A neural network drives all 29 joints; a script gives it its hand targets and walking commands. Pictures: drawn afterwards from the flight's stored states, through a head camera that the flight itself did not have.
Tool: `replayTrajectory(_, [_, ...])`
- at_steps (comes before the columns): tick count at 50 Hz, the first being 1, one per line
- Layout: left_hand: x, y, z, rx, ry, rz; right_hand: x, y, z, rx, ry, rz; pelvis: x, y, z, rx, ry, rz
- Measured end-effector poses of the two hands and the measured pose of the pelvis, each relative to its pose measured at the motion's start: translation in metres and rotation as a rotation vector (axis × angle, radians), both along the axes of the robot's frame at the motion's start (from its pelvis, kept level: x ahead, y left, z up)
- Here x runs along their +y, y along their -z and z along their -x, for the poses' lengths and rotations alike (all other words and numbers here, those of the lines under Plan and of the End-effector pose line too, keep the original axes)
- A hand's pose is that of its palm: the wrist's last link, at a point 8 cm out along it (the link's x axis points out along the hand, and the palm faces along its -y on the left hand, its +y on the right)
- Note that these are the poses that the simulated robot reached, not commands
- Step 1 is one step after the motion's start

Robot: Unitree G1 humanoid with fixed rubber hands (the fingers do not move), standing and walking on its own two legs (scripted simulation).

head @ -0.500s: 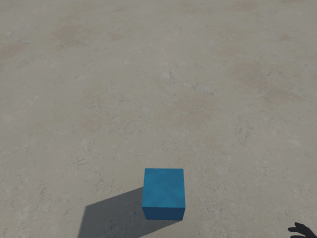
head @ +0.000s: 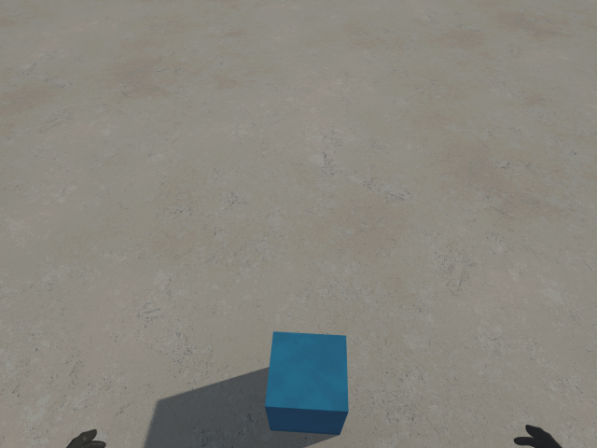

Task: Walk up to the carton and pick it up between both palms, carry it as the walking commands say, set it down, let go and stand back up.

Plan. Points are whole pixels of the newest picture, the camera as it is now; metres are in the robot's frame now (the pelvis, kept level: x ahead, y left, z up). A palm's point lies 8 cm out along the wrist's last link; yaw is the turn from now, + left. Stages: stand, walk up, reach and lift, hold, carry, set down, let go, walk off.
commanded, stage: walk up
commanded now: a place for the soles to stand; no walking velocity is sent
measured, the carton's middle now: (307, 384) +0.43 +0.01 -0.63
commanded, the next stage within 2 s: reach and lift in 1.18 s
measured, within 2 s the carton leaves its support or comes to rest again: neither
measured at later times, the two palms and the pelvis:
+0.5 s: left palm out of the picture +0.08 +0.37 -0.08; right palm out of the picture +0.10 -0.30 -0.10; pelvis +0.00 +0.03 +0.00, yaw -2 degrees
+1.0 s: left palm out of the picture +0.14 +0.35 -0.08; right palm out of the picture +0.12 -0.30 -0.08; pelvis +0.01 +0.03 +0.01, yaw -5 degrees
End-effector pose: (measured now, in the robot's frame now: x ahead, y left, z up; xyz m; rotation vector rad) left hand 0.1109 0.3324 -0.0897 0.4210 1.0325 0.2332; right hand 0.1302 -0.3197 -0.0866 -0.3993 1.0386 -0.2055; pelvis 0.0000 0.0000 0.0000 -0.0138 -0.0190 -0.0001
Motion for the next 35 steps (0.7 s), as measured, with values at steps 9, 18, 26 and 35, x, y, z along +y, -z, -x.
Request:
replayTrajectory(9, [0.004,-0.006,0.000,0.029,-0.017,-0.022,-0.003,-0.008,-0.010,0.003,0.010,-0.007,0.002,-0.007,-0.001,0.003,0.006,0.000])
replayTrajectory(18, [0.056,-0.010,0.026,0.099,-0.051,-0.118,0.007,0.000,0.011,0.038,0.026,-0.002,0.024,0.001,0.004,-0.003,0.026,-0.009])
replayTrajectory(26, [0.041,-0.007,0.034,0.137,-0.004,-0.084,0.023,0.011,0.025,0.056,0.068,-0.051,0.027,-0.003,0.000,-0.006,0.043,-0.004])
replayTrajectory(35, [0.029,-0.007,-0.001,0.082,0.020,-0.034,0.029,0.002,0.016,0.036,0.079,-0.048,0.031,-0.009,-0.008,-0.008,0.059,-0.013])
